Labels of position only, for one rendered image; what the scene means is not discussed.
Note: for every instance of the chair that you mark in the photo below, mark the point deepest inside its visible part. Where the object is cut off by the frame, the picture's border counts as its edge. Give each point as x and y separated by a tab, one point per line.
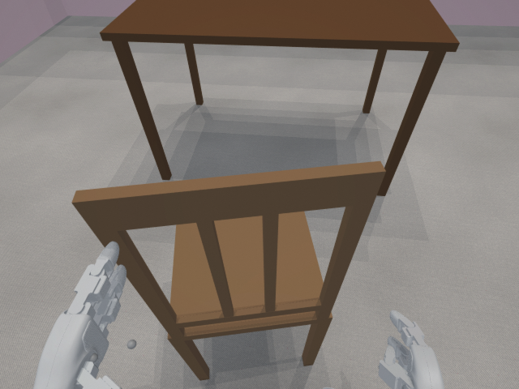
244	259

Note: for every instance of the table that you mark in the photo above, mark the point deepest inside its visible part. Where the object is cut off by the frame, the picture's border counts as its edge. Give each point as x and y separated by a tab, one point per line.
342	24

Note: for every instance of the left robot hand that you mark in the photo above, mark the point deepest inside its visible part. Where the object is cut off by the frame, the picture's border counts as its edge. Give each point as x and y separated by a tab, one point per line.
81	330

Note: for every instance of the right robot hand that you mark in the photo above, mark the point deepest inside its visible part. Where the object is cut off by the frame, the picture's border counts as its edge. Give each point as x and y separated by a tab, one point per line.
418	367

